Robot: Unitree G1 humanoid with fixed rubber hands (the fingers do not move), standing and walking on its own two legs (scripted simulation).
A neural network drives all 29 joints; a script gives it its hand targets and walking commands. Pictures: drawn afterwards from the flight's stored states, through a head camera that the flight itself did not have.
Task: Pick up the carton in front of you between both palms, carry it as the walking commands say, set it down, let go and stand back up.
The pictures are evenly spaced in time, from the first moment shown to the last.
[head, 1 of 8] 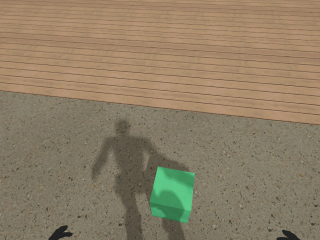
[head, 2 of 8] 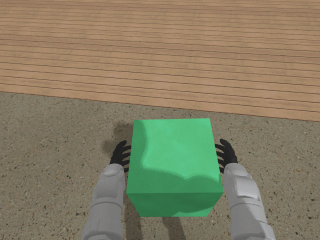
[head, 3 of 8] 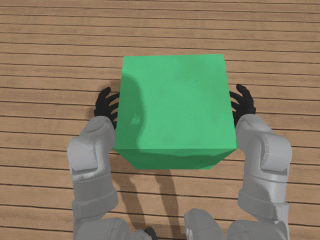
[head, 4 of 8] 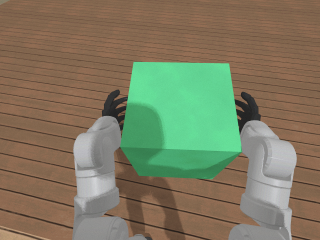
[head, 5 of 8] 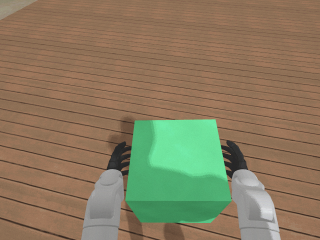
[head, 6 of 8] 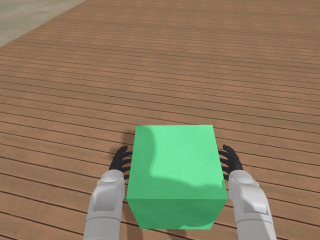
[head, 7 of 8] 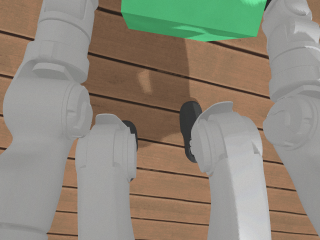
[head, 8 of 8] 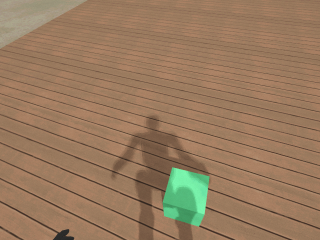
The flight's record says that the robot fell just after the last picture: no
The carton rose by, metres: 1.07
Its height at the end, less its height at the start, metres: +0.33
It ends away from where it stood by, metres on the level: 6.49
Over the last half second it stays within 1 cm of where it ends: yes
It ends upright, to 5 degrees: yes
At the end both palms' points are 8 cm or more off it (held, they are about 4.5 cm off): yes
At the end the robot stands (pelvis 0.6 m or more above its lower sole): yes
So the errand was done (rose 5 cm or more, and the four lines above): yes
